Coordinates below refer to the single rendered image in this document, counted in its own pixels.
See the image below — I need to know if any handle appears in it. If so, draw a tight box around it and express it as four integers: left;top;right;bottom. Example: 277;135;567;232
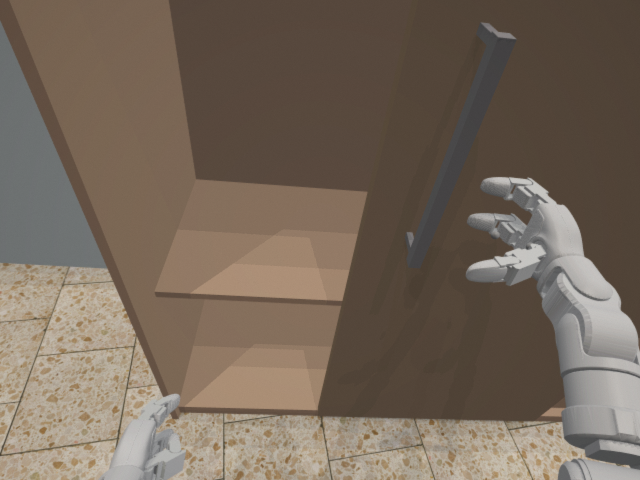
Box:
405;22;517;268

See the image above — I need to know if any robot right forearm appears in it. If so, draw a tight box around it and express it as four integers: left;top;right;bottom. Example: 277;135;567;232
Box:
536;255;640;470

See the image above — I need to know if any robot right upper arm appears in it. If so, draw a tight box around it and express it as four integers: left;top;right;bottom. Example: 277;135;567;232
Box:
558;458;640;480

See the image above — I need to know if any robot left hand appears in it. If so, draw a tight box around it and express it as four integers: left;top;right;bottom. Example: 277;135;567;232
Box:
109;394;186;480

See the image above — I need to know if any robot right hand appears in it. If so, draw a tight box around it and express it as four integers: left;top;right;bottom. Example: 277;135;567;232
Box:
466;177;584;286

